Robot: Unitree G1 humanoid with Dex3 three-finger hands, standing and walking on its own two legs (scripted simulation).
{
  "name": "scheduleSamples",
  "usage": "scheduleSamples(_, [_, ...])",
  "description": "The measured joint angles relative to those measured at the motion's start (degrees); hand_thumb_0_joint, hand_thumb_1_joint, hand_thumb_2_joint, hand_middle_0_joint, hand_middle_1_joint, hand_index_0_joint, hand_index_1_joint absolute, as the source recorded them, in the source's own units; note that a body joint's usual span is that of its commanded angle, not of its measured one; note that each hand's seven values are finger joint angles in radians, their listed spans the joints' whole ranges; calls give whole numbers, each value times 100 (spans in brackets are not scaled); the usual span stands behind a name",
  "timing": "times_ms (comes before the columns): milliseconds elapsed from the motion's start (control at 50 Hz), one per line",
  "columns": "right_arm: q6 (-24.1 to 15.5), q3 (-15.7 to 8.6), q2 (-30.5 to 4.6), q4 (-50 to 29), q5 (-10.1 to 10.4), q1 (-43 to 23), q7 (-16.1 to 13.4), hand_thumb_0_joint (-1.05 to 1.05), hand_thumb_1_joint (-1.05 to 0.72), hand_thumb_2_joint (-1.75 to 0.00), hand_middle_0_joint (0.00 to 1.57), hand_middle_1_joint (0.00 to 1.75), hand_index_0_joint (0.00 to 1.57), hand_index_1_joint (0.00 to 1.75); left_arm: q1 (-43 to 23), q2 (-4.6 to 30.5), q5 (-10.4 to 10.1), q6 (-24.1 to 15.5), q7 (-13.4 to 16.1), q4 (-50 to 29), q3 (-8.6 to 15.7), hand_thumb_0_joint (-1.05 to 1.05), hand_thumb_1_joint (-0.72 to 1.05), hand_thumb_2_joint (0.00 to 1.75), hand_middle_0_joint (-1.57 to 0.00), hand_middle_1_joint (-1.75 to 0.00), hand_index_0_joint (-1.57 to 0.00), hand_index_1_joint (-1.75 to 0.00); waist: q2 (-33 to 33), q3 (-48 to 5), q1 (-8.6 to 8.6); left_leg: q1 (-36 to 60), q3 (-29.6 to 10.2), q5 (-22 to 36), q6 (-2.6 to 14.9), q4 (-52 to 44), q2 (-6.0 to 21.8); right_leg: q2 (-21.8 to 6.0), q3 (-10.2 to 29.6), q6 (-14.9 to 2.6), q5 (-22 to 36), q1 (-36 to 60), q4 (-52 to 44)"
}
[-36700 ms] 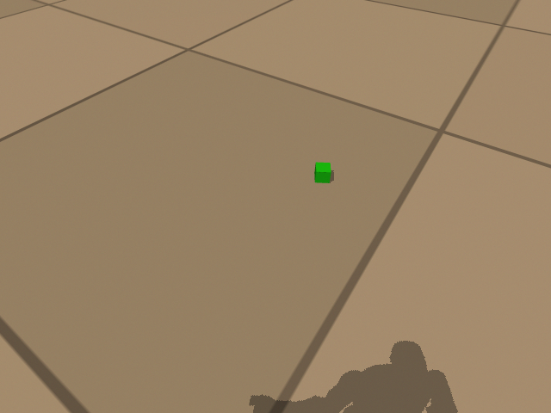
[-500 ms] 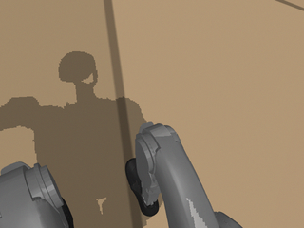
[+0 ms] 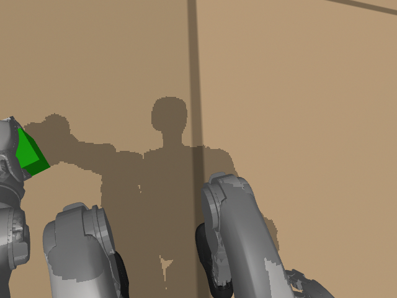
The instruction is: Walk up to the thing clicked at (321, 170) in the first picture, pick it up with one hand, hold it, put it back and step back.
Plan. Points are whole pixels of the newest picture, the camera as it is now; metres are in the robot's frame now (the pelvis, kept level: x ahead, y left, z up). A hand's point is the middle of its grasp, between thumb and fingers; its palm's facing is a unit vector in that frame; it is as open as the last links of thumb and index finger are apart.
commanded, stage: settle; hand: left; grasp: from above
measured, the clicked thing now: (17, 157) +0.44 +0.32 -0.20
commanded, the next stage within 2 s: lift in 0.18 s
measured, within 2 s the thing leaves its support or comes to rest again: neither
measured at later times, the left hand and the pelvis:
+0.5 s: hand out of the picture +0.43 +0.32 -0.10, palm faces -0.37 -0.20 -0.91, open 10.9 cm; pelvis +0.00 +0.00 +0.03, yaw +3 degrees
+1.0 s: hand out of the picture +0.37 +0.31 +0.05, palm faces -0.36 -0.19 -0.91, open 10.9 cm; pelvis -0.01 +0.00 +0.15, yaw +6 degrees
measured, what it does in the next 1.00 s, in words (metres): rises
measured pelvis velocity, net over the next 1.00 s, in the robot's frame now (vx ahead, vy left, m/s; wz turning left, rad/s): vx -0.01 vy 0.00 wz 0.10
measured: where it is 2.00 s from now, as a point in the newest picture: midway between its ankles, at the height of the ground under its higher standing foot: (170, 291)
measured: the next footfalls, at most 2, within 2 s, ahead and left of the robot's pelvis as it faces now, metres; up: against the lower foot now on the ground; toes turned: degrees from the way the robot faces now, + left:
none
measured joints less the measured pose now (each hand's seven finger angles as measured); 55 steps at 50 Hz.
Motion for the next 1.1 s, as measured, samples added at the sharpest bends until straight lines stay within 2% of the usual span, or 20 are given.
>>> scheduleSamples(100, [120, -37, 12, -52, 43, -34, -176, 0, -91, -90, 19, 30, 19, 30, -106, -67, 33, -124, -230, -82, -73, -1, -13, 63, -59, -70, -59, -67, 24, 34, 73, 82, 70, 77, -27, -114, -20, -34, 51, -37, 37, 40, -36])
scheduleSamples(220, [274, -57, 74, -62, 73, -8, -346, 0, -91, -90, 19, 30, 19, 30, -156, -139, 120, -160, -265, -214, -42, -1, -14, 64, -60, -70, -60, -67, 14, -6, 126, 153, 124, 113, -55, -232, -22, -51, 87, -72, 59, 62, -94])
scheduleSamples(360, [435, -161, 144, -31, 151, 79, -513, 0, -92, -90, 19, 30, 19, 30, -105, -241, 88, -37, -378, -460, -22, -1, -15, 63, -63, -66, -63, -64, 62, -136, 179, 224, 189, 125, -43, -411, -10, -62, 125, -81, 63, 114, -247])
scheduleSamples(520, [691, -316, 176, -70, 336, 229, -664, 0, -92, -90, 19, 30, 20, 30, 180, -443, -99, 130, -797, -980, -108, -1, -17, 65, -66, -64, -65, -63, 165, -342, 307, 476, 295, 124, 7, -737, -2, -92, 182, -61, 42, 365, -548])
scheduleSamples(620, [884, -408, 197, -176, 471, 290, -781, 0, -92, -90, 19, 30, 20, 30, 542, -578, -112, 147, -1062, -1535, -192, -1, -18, 65, -66, -64, -66, -62, 223, -473, 418, 745, 361, 150, 35, -1029, -7, -124, 208, -58, 51, 641, -828])
scheduleSamples(900, [1193, -549, 283, -516, 780, 154, -1291, 0, -92, -90, 20, 30, 20, 30, 1668, -924, -454, 423, -1632, -3101, -697, -1, -20, 66, -68, -64, -67, -61, 263, -824, 716, 1955, 526, 304, 53, -2285, -6, -199, 237, -89, 191, 1816, -2036])
scheduleSamples(1100, [1260, -528, 398, -544, 948, -67, -1702, 0, -91, -90, 20, 30, 20, 30, 2316, -1255, -685, 894, -1750, -3970, -1034, -1, -20, 66, -68, -63, -68, -61, 239, -836, 856, 3432, 660, 456, 52, -3576, 24, -216, 259, -100, 371, 3241, -3307])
